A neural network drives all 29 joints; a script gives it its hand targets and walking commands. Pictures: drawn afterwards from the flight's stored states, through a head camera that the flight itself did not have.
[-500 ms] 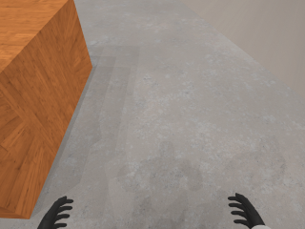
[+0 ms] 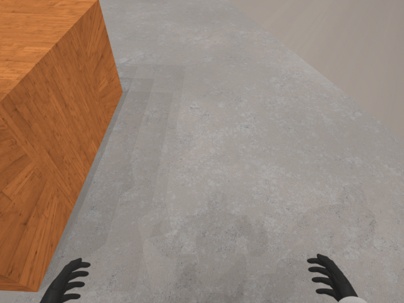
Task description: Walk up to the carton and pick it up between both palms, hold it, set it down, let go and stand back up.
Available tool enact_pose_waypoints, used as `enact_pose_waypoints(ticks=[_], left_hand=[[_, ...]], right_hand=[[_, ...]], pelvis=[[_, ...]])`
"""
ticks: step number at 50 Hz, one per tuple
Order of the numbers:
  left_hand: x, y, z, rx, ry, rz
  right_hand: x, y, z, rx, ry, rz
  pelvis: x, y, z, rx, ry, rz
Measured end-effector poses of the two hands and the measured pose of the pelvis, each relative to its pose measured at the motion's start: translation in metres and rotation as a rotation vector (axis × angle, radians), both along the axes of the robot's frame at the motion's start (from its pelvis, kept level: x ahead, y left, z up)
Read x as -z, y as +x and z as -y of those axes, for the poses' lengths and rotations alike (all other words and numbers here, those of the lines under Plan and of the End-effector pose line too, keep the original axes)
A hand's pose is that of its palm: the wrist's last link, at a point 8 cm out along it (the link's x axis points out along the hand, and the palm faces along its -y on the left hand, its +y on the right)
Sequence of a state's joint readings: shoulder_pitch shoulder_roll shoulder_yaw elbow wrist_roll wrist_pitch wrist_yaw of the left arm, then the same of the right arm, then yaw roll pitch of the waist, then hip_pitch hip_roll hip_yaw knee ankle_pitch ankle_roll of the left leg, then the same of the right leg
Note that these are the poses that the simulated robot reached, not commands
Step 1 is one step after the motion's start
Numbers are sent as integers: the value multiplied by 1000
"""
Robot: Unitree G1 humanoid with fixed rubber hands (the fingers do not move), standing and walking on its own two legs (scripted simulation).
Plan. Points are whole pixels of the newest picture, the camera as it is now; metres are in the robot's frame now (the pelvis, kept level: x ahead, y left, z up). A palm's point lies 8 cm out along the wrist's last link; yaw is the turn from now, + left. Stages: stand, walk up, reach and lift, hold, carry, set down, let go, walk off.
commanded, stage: stand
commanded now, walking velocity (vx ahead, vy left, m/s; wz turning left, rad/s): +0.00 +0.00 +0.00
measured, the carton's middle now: out of the picture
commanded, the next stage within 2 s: none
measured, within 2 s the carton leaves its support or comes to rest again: neither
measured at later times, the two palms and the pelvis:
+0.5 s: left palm out of the picture +0.15 +0.30 -0.06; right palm (348, 299) +0.15 -0.27 -0.05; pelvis -0.01 +0.01 +0.00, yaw +0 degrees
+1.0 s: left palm out of the picture +0.15 +0.30 -0.06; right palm (350, 296) +0.15 -0.27 -0.05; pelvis -0.01 +0.00 +0.01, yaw +0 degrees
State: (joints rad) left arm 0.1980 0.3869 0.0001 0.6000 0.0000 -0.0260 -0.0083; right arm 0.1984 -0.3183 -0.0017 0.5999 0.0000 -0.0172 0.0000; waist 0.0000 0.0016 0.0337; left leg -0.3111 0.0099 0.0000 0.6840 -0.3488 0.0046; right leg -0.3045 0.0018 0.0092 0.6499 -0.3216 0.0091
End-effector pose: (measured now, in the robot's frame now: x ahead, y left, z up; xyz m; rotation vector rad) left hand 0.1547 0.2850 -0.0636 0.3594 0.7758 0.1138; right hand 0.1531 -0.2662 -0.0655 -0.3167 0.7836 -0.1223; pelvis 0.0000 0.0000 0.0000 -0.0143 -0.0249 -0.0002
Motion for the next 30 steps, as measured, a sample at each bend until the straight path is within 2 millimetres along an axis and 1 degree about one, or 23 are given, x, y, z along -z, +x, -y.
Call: enact_pose_waypoints(ticks=[17,30], left_hand=[[-4,-5,-11,4,13,11],[-7,-10,-12,8,14,12]], right_hand=[[-7,-5,0,-4,-21,15],[-11,-9,1,-6,-26,21]], pelvis=[[-1,-6,-5,0,-7,12],[-4,-11,-5,0,-8,16]])
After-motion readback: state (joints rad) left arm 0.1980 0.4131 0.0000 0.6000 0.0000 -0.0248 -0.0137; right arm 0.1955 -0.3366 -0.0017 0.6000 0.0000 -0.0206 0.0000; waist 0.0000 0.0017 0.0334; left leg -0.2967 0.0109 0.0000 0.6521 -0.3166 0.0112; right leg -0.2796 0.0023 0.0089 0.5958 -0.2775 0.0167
